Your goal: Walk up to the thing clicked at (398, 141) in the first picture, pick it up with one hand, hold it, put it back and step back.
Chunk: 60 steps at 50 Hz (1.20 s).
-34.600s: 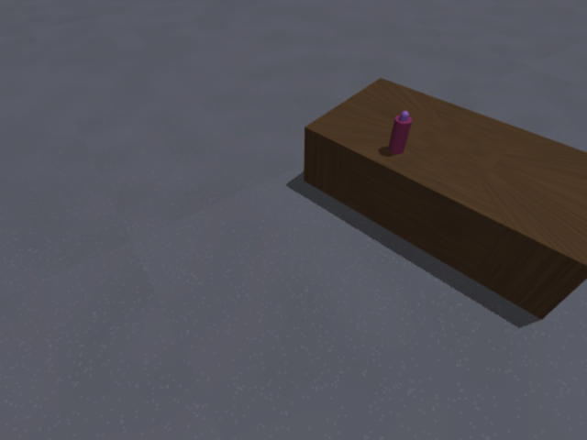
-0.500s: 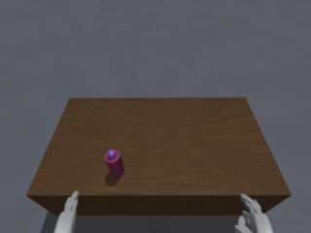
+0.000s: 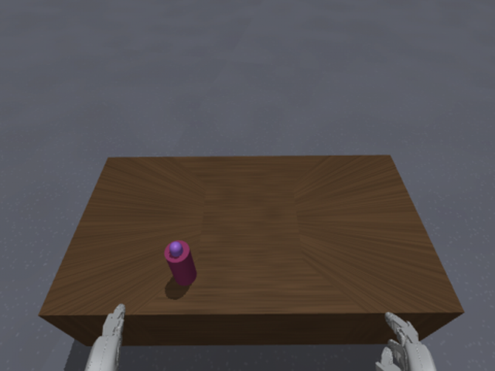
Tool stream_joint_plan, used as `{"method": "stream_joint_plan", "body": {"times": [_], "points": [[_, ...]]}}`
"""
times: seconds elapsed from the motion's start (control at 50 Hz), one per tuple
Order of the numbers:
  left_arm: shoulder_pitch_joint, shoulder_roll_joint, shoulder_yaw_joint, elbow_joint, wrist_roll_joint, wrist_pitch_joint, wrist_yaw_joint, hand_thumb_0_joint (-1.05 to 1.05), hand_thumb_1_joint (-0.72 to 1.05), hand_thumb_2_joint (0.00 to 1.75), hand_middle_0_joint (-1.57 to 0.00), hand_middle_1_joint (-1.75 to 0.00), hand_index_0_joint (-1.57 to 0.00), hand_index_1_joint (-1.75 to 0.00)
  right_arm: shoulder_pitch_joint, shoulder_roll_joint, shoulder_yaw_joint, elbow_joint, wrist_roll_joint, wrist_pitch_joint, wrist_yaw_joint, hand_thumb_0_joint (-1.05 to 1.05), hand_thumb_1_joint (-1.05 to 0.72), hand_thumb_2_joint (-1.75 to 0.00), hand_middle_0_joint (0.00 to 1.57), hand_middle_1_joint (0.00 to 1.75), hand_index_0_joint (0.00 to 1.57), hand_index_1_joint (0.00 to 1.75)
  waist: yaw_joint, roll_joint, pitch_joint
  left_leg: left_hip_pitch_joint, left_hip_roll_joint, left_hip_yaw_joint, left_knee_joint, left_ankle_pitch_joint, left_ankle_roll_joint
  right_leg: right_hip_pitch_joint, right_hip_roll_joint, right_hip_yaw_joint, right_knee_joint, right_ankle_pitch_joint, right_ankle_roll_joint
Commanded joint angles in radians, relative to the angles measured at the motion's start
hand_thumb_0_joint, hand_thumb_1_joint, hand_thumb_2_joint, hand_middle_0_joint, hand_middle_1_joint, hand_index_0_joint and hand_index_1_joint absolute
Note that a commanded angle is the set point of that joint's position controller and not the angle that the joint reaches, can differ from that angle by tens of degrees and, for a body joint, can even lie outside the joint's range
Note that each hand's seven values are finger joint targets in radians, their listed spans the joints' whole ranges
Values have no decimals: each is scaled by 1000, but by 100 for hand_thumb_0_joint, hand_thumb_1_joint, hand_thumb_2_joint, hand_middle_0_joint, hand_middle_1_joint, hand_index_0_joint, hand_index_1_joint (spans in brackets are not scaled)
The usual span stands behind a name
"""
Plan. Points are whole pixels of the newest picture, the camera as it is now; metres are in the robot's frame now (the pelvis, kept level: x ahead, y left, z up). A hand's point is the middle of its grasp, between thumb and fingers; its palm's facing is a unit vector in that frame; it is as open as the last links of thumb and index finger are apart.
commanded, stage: home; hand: left
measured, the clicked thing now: (180, 261) +0.47 +0.21 -0.30
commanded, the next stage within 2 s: stand in 0.38 s
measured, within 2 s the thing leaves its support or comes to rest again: neither
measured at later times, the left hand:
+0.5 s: hand (144, 368) +0.16 +0.18 -0.05, palm faces +0.10 -0.96 -0.27, open 17.4 cm
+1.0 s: hand out of the picture +0.05 +0.26 -0.11, palm faces +0.01 -0.93 -0.36, open 8.3 cm
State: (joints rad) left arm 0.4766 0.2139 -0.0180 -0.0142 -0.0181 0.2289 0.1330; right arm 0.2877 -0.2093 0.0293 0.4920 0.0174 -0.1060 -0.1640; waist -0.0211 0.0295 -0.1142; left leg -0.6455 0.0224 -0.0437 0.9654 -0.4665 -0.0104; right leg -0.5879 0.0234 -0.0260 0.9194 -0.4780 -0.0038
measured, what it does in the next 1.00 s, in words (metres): stands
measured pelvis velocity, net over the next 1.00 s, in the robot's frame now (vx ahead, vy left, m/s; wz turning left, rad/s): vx -0.01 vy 0.01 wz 0.02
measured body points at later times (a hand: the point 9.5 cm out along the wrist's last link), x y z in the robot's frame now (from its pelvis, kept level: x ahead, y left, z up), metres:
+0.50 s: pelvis +0.00 +0.00 +0.00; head +0.02 +0.01 +0.45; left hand +0.16 +0.23 -0.03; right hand +0.16 -0.24 -0.07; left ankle +0.01 +0.12 -0.69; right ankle -0.01 -0.12 -0.69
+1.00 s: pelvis -0.01 +0.01 +0.05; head -0.01 +0.01 +0.50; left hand +0.05 +0.31 -0.08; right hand +0.08 -0.27 -0.08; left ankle +0.01 +0.12 -0.69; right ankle -0.01 -0.12 -0.69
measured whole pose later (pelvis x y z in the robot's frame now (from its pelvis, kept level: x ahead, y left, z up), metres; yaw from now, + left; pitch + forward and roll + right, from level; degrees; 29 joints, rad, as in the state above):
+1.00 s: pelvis -0.01 +0.01 +0.05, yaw +1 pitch -2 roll +0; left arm 0.23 0.33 0.01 0.96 0.03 0.00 0.03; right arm 0.19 -0.31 -0.02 0.98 -0.04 0.00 -0.01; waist 0.02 0.00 0.04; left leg -0.24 -0.02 -0.03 0.56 -0.27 0.01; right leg -0.20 -0.02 -0.01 0.54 -0.30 0.02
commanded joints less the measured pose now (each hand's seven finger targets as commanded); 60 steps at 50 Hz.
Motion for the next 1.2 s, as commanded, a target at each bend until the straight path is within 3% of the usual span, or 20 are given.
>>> {"method": "stream_joint_plan", "body": {"times": [0.0, 0.14, 0.18, 0.2, 0.24, 0.26, 0.3, 0.38, 0.44, 0.46, 0.5, 0.52, 0.54, 0.58, 0.66, 0.7, 0.82, 0.94, 1.0, 1.18], "points": [[-3, 93, 56, -173, 6, -45, 5, 0, -54, 7, -5, -6, -5, -6, -66, -119, -51, -169, -5, -57, -13, 0, -90, -90, 20, 30, 20, 30, 0, 4, -94, 100, -17, 26, -148, 210, 23, 35, 4, -18, -152, 217, -7], [-39, 122, 70, -227, 7, -47, 11, 0, -55, 6, -5, -6, -5, -6, -53, -122, -55, -161, -5, -55, -21, 0, -90, -90, 20, 30, 20, 30, -4, -3, -128, 129, -17, 28, -129, 281, 24, 62, 1, -14, -147, 293, -4], [33, 77, 49, -135, 5, -37, 6, 0, -54, 6, -5, -6, -5, -6, -60, -116, -49, -161, -5, -56, -15, 0, -90, -90, 20, 30, 20, 30, -4, -12, -83, 102, -18, 27, -135, 251, 25, 44, 2, -16, -151, 262, -6], [-20, 104, 63, -207, 4, -44, 9, 0, -55, 6, -5, -6, -5, -6, -61, -116, -51, -165, -4, -56, -17, 0, -90, -90, 20, 30, 20, 30, 0, 3, -88, 103, -19, 30, -137, 235, 24, 38, 1, -14, -158, 249, -6], [11, 76, 45, -141, 9, -41, 6, 0, -54, 6, -5, -6, -5, -6, -60, -118, -51, -164, -6, -56, -16, 0, -90, -90, 20, 30, 20, 30, -12, -19, -80, 108, -16, 25, -148, 213, 24, 32, 6, -21, -155, 221, -6], [-18, 107, 64, -211, 6, -45, 7, 0, -53, 7, -5, -6, -5, -6, -58, -119, -53, -164, -5, -56, -17, 0, -90, -90, 20, 30, 20, 30, 2, 15, -105, 111, -20, 28, -146, 218, 23, 42, 1, -17, -155, 227, -8], [16, 92, 58, -164, 8, -42, 6, 0, -56, 5, -5, -5, -5, -5, -52, -118, -53, -160, -5, -55, -19, 0, -90, -90, 20, 30, 20, 30, -3, -8, -104, 123, -16, 27, -140, 263, 23, 49, 4, -20, -147, 268, -6], [-41, 118, 72, -218, 7, -45, 10, 0, -55, 6, -5, -6, -5, -6, -63, -117, -51, -165, -5, -57, -18, 0, -90, -90, 20, 30, 20, 30, 2, 22, -91, 109, -18, 26, -152, 207, 21, 33, 4, -19, -155, 210, -10], [30, 64, 39, -127, 6, -39, 4, 0, -55, 6, -5, -5, -5, -5, -63, -116, -49, -171, -7, -58, -17, 0, -90, -90, 20, 30, 20, 30, -7, -17, -80, 101, -18, 27, -146, 212, 25, 38, 4, -18, -158, 222, -6], [-22, 101, 65, -200, 4, -44, 8, 0, -54, 6, -5, -6, -5, -6, -61, -119, -52, -172, -6, -57, -18, 0, -90, -90, 20, 30, 20, 30, 0, 6, -99, 107, -17, 25, -147, 220, 24, 42, 3, -18, -154, 226, -8], [-33, 116, 68, -197, 8, -45, 9, 0, -38, 22, -20, -22, -20, -22, -62, -119, -50, -169, -5, -56, -20, 0, -90, -90, 20, 30, 20, 30, -3, 1, -95, 104, -19, 28, -144, 220, 24, 43, 2, -17, -157, 229, -6], [-209, 219, 103, 154, 117, -147, -34, 0, -30, 30, -20, -30, -20, -30, -115, -239, -90, 75, -126, 1, 40, 0, -90, -90, 20, 30, 20, 30, 37, -73, 42, 153, 9, -39, -199, 323, 58, 179, -80, 79, -192, 253, -59], [-164, 242, 114, 275, 123, -189, -58, 0, -22, 38, -20, -30, -20, -30, -97, -242, -104, 107, -137, 27, 69, 0, -90, -90, 20, 30, 20, 30, 29, -116, -8, 187, -2, -9, -175, 256, 75, 187, -117, 143, -235, 216, -85], [-177, 250, 98, 346, 102, -234, -86, 0, -6, 54, -20, -30, -20, -30, -106, -244, -103, 118, -110, 39, 101, 0, -90, -90, 20, 30, 20, 30, 26, -56, -4, 222, 0, -48, -211, 238, 88, 187, -119, 177, -241, 211, -97], [-241, 258, 90, 505, 69, -259, -104, 0, 26, 86, -20, -30, -20, -30, -125, -244, -109, 182, -67, 41, 145, 0, -90, -90, 20, 30, 20, 30, 39, -50, 17, 278, 10, -71, -288, 253, 81, 214, -106, 132, -280, 246, -63], [-265, 253, 88, 581, 64, -265, -102, 0, 42, 90, -20, -30, -20, -30, -128, -251, -109, 222, -68, 43, 149, 0, -90, -90, 20, 30, 20, 30, 39, -15, 11, 311, 28, -97, -331, 345, 79, 259, -94, 106, -263, 324, -45], [-272, 251, 81, 771, 53, -265, -97, 0, 90, 90, -20, -30, -20, -30, -149, -271, -102, 324, -64, 56, 147, 0, -90, -90, 20, 30, 20, 30, 53, 41, 62, 351, 68, -152, -484, 363, 75, 355, -84, 80, -349, 304, -30], [-306, 288, 75, 904, 46, -263, -94, 0, 90, 90, -20, -30, -20, -30, -140, -286, -92, 422, -53, 73, 142, 0, -90, -90, 20, 30, 20, 30, 27, -3, 92, 445, 58, -113, -557, 353, 54, 409, -115, 99, -491, 334, -28], [-306, 293, 69, 963, 44, -262, -97, 0, 90, 90, -20, -30, -20, -30, -160, -296, -89, 460, -47, 79, 144, 0, -90, -90, 20, 30, 20, 30, 31, -7, 131, 452, 59, -117, -607, 273, 49, 419, -118, 99, -545, 277, -21], [-327, 306, 59, 1067, 42, -264, -102, 0, 90, 90, -20, -30, -20, -30, -178, -304, -82, 538, -39, 83, 147, 0, -90, -90, 20, 30, 20, 30, 28, -17, 155, 483, 67, -112, -669, 268, 39, 459, -134, 104, -620, 276, -10]]}}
